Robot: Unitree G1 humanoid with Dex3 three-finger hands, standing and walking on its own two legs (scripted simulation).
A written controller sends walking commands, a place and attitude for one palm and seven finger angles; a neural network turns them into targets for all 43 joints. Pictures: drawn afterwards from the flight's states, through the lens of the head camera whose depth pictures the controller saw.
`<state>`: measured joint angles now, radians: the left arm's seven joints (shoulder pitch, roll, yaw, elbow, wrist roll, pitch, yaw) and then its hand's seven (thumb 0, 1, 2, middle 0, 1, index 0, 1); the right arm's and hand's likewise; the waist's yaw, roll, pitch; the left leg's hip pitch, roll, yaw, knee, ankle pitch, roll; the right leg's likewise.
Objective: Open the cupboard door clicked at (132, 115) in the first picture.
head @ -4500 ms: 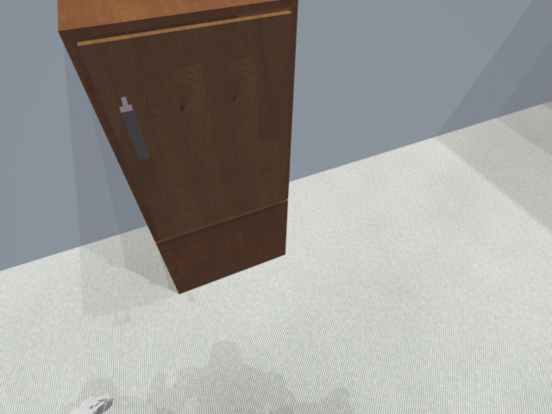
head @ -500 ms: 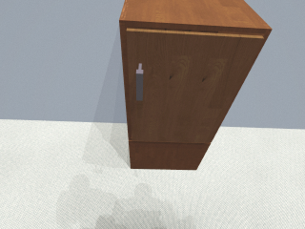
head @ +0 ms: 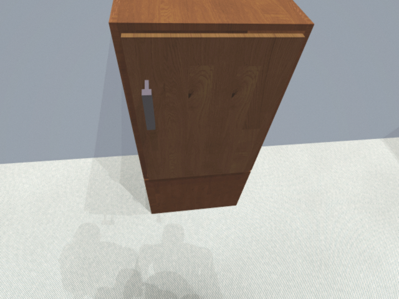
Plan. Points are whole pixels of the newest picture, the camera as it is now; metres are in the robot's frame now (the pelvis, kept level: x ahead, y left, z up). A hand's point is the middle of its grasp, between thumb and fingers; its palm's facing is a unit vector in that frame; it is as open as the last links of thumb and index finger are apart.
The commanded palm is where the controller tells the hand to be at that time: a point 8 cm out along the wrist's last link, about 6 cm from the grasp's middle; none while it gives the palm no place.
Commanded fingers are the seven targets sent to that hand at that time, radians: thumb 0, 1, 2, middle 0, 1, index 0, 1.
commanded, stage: come to a stop and stand still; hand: left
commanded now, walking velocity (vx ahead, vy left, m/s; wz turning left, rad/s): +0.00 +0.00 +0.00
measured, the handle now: (149, 105) +0.57 +0.13 +0.03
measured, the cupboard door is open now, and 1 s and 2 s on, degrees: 0 0 0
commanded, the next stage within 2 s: look again from close up in 0.60 s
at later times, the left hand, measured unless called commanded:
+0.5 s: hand out of the picture +0.03 +0.11 -0.18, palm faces +0.07 -0.97 -0.22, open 7.2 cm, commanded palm none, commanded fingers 0.00 0.90 0.90 -0.20 -0.30 -0.20 -0.30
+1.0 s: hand out of the picture +0.00 +0.17 -0.19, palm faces +0.06 -0.98 -0.20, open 7.4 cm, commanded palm none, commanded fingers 0.00 0.90 0.90 -0.20 -0.30 -0.20 -0.30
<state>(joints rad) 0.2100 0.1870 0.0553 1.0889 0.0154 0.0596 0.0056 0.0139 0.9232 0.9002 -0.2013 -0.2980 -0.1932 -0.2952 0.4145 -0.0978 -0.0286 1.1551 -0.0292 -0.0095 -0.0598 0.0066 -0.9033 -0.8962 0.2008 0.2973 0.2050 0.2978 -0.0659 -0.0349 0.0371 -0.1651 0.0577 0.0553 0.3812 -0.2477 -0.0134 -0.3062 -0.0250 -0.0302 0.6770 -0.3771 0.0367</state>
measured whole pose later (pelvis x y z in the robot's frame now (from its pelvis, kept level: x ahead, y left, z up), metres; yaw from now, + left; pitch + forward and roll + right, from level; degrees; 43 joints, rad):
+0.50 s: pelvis +0.02 -0.07 -0.01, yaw +1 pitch -1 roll +0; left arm 0.23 0.16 0.02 1.12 0.01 0.00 0.04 -0.01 0.95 0.90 -0.20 -0.30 -0.20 -0.30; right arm 0.21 -0.17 -0.03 1.14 -0.01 0.01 -0.05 0.02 -0.93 -0.90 0.20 0.30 0.20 0.30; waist 0.00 0.02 0.03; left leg -0.15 0.10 0.04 0.42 -0.24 -0.08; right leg -0.10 0.05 -0.10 0.41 -0.29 -0.07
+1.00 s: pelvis -0.01 -0.01 -0.01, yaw +1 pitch -3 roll -1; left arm 0.31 0.19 0.01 1.03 0.02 0.00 0.04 0.01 0.90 0.90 -0.20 -0.30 -0.20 -0.30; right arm 0.26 -0.17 -0.02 1.03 -0.02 -0.01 -0.02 0.01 -0.91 -0.90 0.20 0.30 0.20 0.30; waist 0.00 -0.01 0.00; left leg -0.23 0.03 0.06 0.55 -0.28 0.01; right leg -0.17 -0.03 -0.07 0.51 -0.29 0.01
